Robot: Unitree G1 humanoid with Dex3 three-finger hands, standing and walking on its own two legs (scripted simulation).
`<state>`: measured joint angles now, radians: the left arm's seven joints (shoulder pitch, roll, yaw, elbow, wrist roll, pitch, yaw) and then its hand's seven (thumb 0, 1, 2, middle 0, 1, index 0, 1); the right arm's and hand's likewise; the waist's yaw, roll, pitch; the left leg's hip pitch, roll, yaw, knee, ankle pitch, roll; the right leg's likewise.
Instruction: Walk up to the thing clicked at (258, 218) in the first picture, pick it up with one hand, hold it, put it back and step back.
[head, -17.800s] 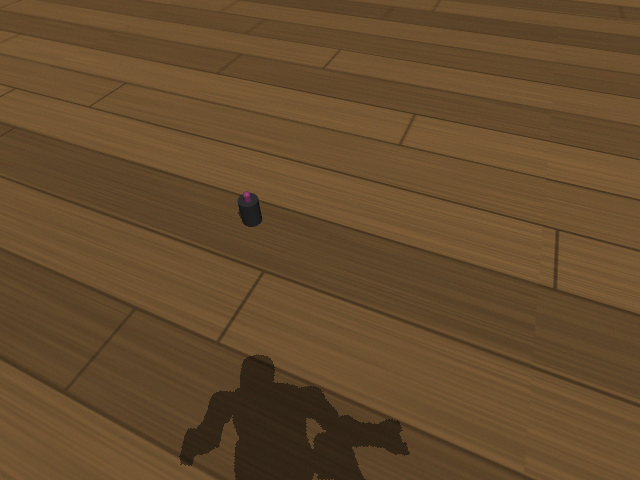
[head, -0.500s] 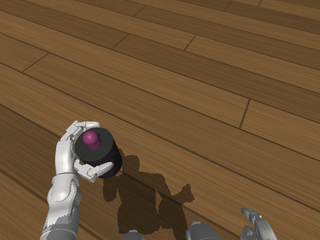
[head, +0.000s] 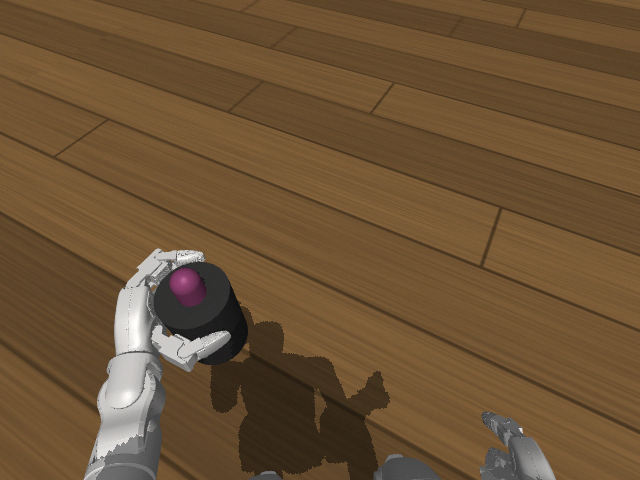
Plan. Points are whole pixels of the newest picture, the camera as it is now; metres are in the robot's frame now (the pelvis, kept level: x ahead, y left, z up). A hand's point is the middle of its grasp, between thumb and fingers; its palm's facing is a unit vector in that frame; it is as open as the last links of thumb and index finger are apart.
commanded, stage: hold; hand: left
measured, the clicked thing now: (201, 308) +0.33 +0.16 +0.03
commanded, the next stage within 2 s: none
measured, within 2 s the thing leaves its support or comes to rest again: neither
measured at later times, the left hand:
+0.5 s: hand (189, 307) +0.32 +0.17 +0.04, palm faces +0.08 -1.00 -0.02, open 11.9 cm
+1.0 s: hand (189, 300) +0.33 +0.17 +0.05, palm faces +0.08 -1.00 -0.01, open 11.9 cm
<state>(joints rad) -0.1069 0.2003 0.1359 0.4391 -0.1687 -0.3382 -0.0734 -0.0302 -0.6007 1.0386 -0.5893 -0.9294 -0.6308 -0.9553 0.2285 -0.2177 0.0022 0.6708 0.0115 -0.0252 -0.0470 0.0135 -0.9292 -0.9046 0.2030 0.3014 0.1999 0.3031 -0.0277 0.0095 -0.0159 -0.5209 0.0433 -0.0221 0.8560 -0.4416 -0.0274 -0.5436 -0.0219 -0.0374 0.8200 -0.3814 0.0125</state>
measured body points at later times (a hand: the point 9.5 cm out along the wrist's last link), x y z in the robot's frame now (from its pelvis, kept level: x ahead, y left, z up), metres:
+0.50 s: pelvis +0.00 +0.00 +0.01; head +0.04 +0.01 +0.45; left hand +0.31 +0.22 +0.05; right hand +0.12 -0.24 -0.11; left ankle +0.00 +0.13 -0.70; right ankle +0.02 -0.13 -0.70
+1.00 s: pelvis +0.00 +0.00 +0.01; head +0.04 +0.01 +0.45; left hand +0.32 +0.22 +0.05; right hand +0.13 -0.24 -0.10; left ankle +0.00 +0.13 -0.70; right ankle +0.02 -0.13 -0.70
